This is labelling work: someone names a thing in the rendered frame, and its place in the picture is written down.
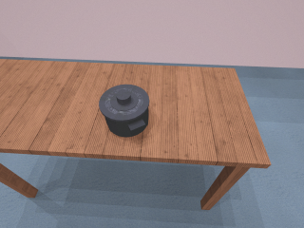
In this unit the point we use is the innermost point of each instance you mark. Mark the pot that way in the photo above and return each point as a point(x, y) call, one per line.
point(130, 128)

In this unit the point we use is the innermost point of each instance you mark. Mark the table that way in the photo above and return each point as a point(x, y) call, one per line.
point(196, 115)

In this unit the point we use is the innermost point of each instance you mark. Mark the lid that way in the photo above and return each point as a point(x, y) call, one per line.
point(117, 112)

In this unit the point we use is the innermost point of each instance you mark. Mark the knob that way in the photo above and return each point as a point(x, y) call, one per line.
point(123, 96)

